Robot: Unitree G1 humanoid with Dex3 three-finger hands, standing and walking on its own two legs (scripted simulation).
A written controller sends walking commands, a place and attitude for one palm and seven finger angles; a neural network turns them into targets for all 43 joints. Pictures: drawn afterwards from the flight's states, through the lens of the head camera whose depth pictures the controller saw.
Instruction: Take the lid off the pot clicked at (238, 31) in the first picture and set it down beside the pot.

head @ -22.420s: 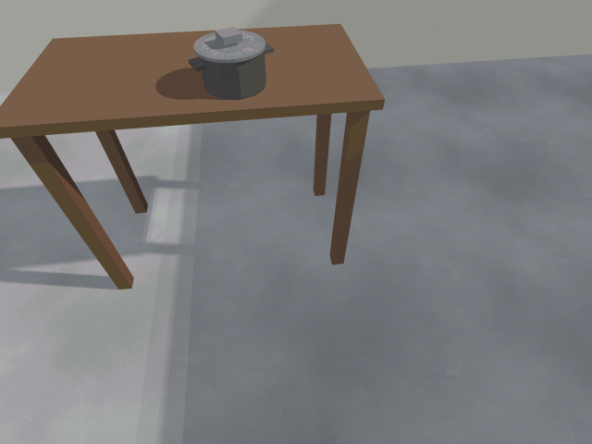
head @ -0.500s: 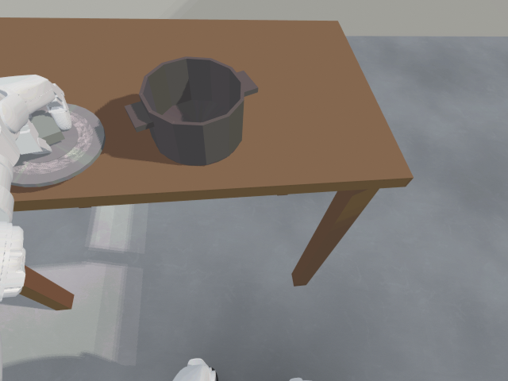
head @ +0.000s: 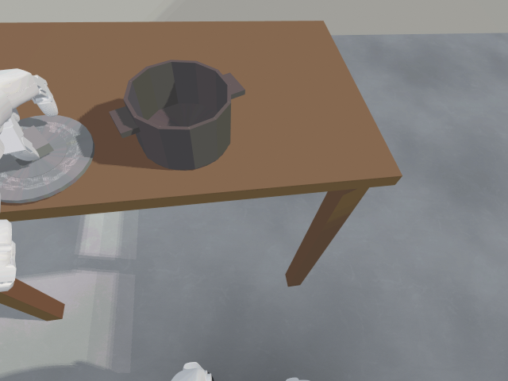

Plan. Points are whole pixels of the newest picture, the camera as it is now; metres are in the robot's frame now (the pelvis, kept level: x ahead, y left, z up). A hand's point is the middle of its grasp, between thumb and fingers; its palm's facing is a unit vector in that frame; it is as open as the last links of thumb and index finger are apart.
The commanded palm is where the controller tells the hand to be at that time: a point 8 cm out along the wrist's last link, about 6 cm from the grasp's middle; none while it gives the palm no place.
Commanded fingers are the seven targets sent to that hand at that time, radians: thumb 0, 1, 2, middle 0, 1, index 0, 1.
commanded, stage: open the fingers wide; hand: left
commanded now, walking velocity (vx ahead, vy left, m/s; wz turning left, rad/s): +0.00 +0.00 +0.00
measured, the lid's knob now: (27, 145) +0.49 +0.33 +0.07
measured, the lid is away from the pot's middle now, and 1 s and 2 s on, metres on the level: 0.24 0.24 0.24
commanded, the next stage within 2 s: raise the empty hand in 0.22 s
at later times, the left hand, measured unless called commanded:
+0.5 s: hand (19, 119) +0.48 +0.31 +0.13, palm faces -0.38 -0.10 -0.92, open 11.1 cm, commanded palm +0.50 +0.30 +0.19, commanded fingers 0.00 -0.07 0.77 -0.40 -0.76 -0.40 -0.76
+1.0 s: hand out of the picture +0.48 +0.31 +0.18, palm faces -0.35 -0.09 -0.93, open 11.1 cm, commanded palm +0.50 +0.30 +0.24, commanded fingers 0.00 -0.07 0.77 -0.40 -0.76 -0.40 -0.76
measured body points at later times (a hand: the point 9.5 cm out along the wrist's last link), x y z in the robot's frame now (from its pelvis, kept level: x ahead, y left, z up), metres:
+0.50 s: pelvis +0.00 +0.00 +0.00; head +0.08 +0.02 +0.45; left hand +0.50 +0.31 +0.18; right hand +0.02 -0.28 -0.12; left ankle +0.05 +0.10 -0.71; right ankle -0.04 -0.15 -0.71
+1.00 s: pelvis +0.01 +0.00 +0.01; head +0.07 +0.01 +0.45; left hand +0.50 +0.31 +0.23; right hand +0.02 -0.29 -0.11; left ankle +0.05 +0.10 -0.71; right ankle -0.04 -0.15 -0.71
